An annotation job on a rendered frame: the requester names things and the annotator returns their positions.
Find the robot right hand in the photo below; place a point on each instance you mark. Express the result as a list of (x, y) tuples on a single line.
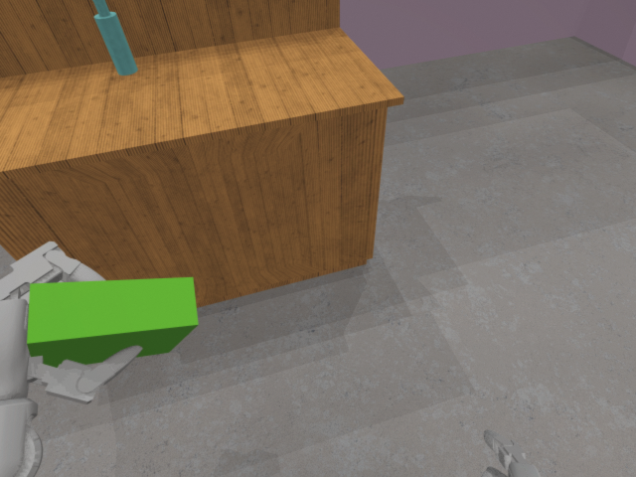
[(511, 456)]

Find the robot left hand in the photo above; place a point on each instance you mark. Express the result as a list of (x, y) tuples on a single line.
[(70, 380)]

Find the robot left forearm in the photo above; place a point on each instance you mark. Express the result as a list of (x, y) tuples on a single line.
[(21, 448)]

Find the sponge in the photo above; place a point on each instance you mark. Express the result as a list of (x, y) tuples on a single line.
[(89, 321)]

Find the table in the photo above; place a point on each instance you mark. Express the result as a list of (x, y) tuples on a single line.
[(246, 151)]

